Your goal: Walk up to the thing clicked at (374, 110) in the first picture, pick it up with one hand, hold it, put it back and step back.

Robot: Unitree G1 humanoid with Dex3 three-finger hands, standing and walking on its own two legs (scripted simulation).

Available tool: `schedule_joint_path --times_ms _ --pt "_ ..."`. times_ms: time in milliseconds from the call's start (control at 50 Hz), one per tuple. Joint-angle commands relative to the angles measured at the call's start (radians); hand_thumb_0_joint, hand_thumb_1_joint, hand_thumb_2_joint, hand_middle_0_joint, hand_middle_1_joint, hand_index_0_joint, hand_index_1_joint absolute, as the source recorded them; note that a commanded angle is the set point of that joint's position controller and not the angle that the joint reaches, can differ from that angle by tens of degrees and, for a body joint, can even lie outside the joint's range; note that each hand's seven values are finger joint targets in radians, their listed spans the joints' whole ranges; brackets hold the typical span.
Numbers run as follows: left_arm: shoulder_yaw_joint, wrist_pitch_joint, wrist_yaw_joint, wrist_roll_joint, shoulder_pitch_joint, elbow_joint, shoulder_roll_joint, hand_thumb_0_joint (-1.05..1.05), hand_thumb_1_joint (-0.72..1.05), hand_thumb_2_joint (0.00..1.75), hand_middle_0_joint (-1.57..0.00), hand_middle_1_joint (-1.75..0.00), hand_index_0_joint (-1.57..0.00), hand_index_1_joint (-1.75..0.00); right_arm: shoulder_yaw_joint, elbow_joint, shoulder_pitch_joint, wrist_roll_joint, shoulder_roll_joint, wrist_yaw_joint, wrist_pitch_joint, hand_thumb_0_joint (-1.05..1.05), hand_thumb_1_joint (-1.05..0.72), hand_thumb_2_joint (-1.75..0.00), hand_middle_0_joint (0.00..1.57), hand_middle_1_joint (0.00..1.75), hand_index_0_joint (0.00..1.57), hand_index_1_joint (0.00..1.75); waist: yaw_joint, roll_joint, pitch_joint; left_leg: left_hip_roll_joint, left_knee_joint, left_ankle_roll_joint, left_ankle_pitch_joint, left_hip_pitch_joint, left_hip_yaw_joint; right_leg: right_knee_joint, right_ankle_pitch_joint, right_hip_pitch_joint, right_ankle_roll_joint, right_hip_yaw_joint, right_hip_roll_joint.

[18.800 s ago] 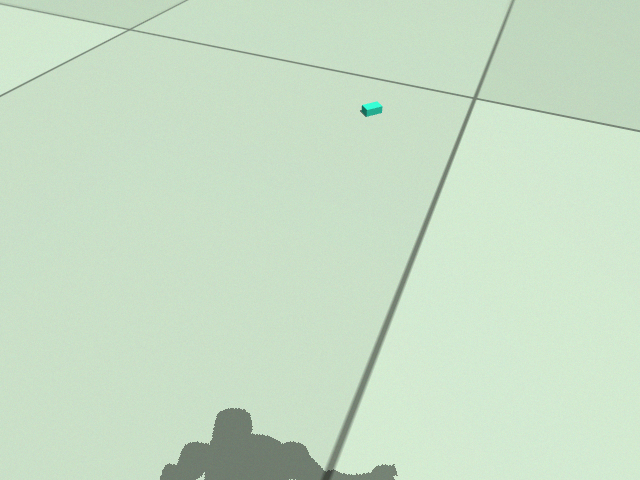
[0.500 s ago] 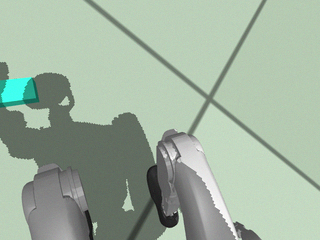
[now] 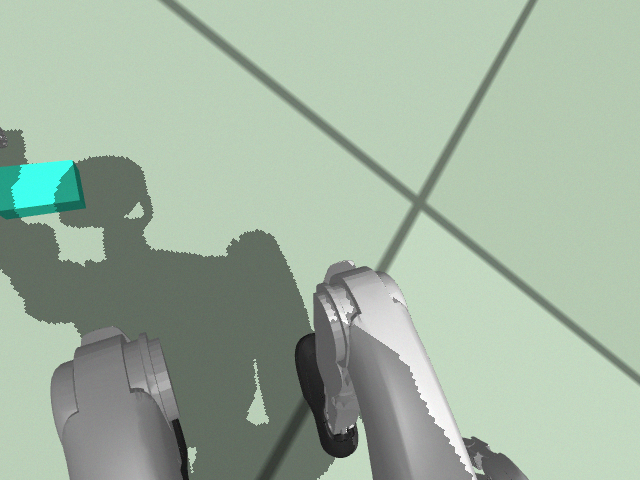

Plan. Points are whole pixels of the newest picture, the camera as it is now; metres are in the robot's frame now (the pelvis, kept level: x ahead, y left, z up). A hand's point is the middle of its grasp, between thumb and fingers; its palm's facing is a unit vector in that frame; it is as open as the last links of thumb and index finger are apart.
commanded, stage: rise first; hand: left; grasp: from above
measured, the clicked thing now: (39, 189) +0.54 +0.26 -0.30
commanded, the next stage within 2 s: approach in 1.98 s
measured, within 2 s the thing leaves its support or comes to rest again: neither
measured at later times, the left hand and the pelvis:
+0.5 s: hand out of the picture +0.49 +0.30 -0.18, palm faces -0.46 -0.04 -0.89, open 12.6 cm; pelvis +0.00 +0.00 +0.00, yaw +0 degrees
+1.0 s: hand out of the picture +0.49 +0.29 -0.18, palm faces -0.47 -0.04 -0.88, open 12.3 cm; pelvis +0.00 +0.00 +0.00, yaw +0 degrees
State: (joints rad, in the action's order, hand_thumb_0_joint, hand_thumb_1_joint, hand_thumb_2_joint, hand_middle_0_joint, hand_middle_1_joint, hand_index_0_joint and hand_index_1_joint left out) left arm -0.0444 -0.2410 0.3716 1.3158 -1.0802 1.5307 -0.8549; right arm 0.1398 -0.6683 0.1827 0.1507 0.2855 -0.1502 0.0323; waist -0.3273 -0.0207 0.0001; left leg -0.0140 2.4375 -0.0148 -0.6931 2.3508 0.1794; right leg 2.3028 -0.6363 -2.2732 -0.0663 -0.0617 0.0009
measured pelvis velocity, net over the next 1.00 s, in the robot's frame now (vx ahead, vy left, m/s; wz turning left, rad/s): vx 0.00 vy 0.00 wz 0.00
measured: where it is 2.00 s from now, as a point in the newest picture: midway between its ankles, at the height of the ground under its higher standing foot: (256, 451)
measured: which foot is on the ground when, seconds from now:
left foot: down 0.00-1.00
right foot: down 0.00-1.00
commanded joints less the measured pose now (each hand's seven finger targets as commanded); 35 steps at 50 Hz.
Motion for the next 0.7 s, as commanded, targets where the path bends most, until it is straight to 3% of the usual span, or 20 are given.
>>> schedule_joint_path --times_ms 0,80,100,120,160,200,280,300,380,420,500,560,580,620,680 --pt "-0.017 -0.009 0.021 -0.020 -0.326 -0.144 -0.207 0.00 -0.31 0.83 -0.25 -0.85 -0.26 -0.84 -0.083 -0.007 0.218 0.007 0.273 0.020 -0.001 0.00 -0.90 -0.90 0.20 0.30 0.20 0.30 -0.022 0.366 0.641 -0.004 -0.267 0.036 0.160 -0.507 -0.114 -0.208 0.171 0.330 0.096 -0.118 -0.028" --pt "-0.031 -0.021 0.026 -0.008 -0.338 -0.187 -0.237 0.00 -0.32 0.83 -0.25 -0.85 -0.25 -0.84 -0.084 -0.006 0.227 0.006 0.275 0.021 -0.004 0.00 -0.90 -0.90 0.20 0.30 0.20 0.30 -0.015 0.400 0.715 -0.002 -0.250 0.032 0.214 -0.553 -0.115 -0.195 0.218 0.361 0.095 -0.116 -0.028" --pt "-0.035 -0.019 0.029 -0.009 -0.328 -0.148 -0.237 0.00 -0.30 0.81 -0.25 -0.85 -0.26 -0.84 -0.084 -0.004 0.230 0.007 0.279 0.021 -0.001 0.00 -0.90 -0.90 0.20 0.30 0.20 0.30 -0.031 0.378 0.671 -0.004 -0.243 0.033 0.207 -0.524 -0.115 -0.194 0.212 0.346 0.097 -0.117 -0.026" --pt "-0.036 -0.024 0.034 -0.013 -0.343 -0.186 -0.236 0.00 -0.29 0.81 -0.26 -0.84 -0.27 -0.83 -0.082 -0.006 0.226 0.008 0.271 0.022 -0.002 0.00 -0.90 -0.90 0.20 0.30 0.20 0.30 -0.016 0.391 0.701 -0.004 -0.250 0.034 0.205 -0.536 -0.120 -0.200 0.212 0.364 0.094 -0.112 -0.028" --pt "-0.046 -0.020 0.039 -0.009 -0.331 -0.166 -0.239 0.00 -0.28 0.80 -0.27 -0.82 -0.28 -0.81 -0.087 -0.002 0.233 0.010 0.278 0.023 0.000 0.00 -0.90 -0.90 0.20 0.30 0.20 0.30 -0.025 0.396 0.677 -0.005 -0.249 0.031 0.201 -0.533 -0.117 -0.200 0.206 0.340 0.096 -0.116 -0.025" --pt "-0.043 -0.020 0.042 -0.004 -0.322 -0.169 -0.239 0.00 -0.29 0.81 -0.27 -0.82 -0.27 -0.81 -0.086 -0.004 0.227 0.006 0.275 0.022 -0.001 0.00 -0.90 -0.90 0.20 0.30 0.20 0.30 -0.010 0.428 0.682 -0.004 -0.265 0.026 0.206 -0.555 -0.116 -0.193 0.206 0.328 0.100 -0.118 -0.024" --pt "-0.031 -0.005 0.041 -0.003 -0.315 -0.142 -0.215 0.00 -0.29 0.81 -0.27 -0.82 -0.28 -0.81 -0.088 -0.004 0.234 0.006 0.272 0.018 0.001 0.00 -0.90 -0.90 0.20 0.30 0.20 0.30 -0.025 0.385 0.651 -0.004 -0.258 0.034 0.185 -0.518 -0.121 -0.203 0.195 0.330 0.098 -0.117 -0.026" --pt "-0.043 -0.006 0.044 -0.008 -0.350 -0.188 -0.240 0.00 -0.28 0.81 -0.27 -0.82 -0.28 -0.81 -0.088 -0.001 0.231 0.005 0.278 0.021 0.002 0.00 -0.90 -0.90 0.20 0.30 0.20 0.30 -0.016 0.408 0.675 -0.005 -0.270 0.032 0.187 -0.532 -0.117 -0.202 0.196 0.326 0.100 -0.117 -0.025" --pt "-0.032 0.005 0.037 -0.011 -0.327 -0.189 -0.217 0.00 -0.26 0.79 -0.29 -0.81 -0.30 -0.79 -0.088 -0.002 0.237 0.003 0.276 0.019 0.000 0.00 -0.90 -0.90 0.20 0.30 0.20 0.30 -0.016 0.429 0.710 -0.002 -0.269 0.026 0.228 -0.575 -0.111 -0.187 0.225 0.330 0.101 -0.122 -0.024" --pt "-0.021 0.009 0.029 -0.019 -0.302 -0.131 -0.194 0.00 -0.25 0.78 -0.29 -0.80 -0.30 -0.78 -0.089 0.000 0.230 0.001 0.276 0.019 -0.001 0.00 -0.90 -0.90 0.20 0.30 0.20 0.30 -0.026 0.388 0.660 -0.004 -0.264 0.031 0.207 -0.532 -0.110 -0.194 0.209 0.316 0.101 -0.121 -0.023" --pt "-0.026 0.002 0.017 -0.018 -0.312 -0.147 -0.216 0.00 -0.25 0.79 -0.32 -0.76 -0.32 -0.76 -0.084 0.001 0.233 0.002 0.272 0.022 0.000 0.00 -0.90 -0.90 0.20 0.30 0.20 0.30 -0.020 0.370 0.669 -0.006 -0.257 0.036 0.194 -0.507 -0.119 -0.204 0.202 0.350 0.096 -0.112 -0.025" --pt "-0.030 -0.003 0.017 -0.014 -0.287 -0.118 -0.214 0.00 -0.24 0.78 -0.32 -0.76 -0.32 -0.76 -0.082 0.009 0.233 0.005 0.282 0.021 0.002 0.00 -0.90 -0.90 0.20 0.30 0.20 0.30 -0.024 0.372 0.616 -0.007 -0.260 0.030 0.182 -0.505 -0.114 -0.203 0.177 0.319 0.104 -0.120 -0.023" --pt "-0.026 -0.010 0.017 -0.016 -0.311 -0.146 -0.209 0.00 -0.23 0.77 -0.32 -0.77 -0.32 -0.76 -0.083 0.005 0.234 0.006 0.281 0.021 0.003 0.00 -0.90 -0.90 0.20 0.30 0.20 0.30 -0.025 0.369 0.631 -0.006 -0.257 0.030 0.183 -0.509 -0.113 -0.203 0.178 0.320 0.105 -0.121 -0.025" --pt "-0.050 -0.017 0.024 -0.006 -0.337 -0.202 -0.259 0.00 -0.22 0.76 -0.33 -0.76 -0.34 -0.75 -0.083 0.012 0.231 0.003 0.277 0.021 0.002 0.00 -0.90 -0.90 0.20 0.30 0.20 0.30 -0.003 0.418 0.707 -0.006 -0.264 0.029 0.202 -0.549 -0.116 -0.194 0.197 0.347 0.102 -0.116 -0.025" --pt "-0.034 -0.022 0.033 -0.010 -0.343 -0.207 -0.220 0.00 -0.23 0.77 -0.32 -0.77 -0.33 -0.76 -0.084 0.008 0.235 0.008 0.270 0.019 0.003 0.00 -0.90 -0.90 0.20 0.30 0.20 0.30 -0.022 0.424 0.711 -0.004 -0.258 0.029 0.197 -0.553 -0.119 -0.197 0.200 0.351 0.099 -0.117 -0.026"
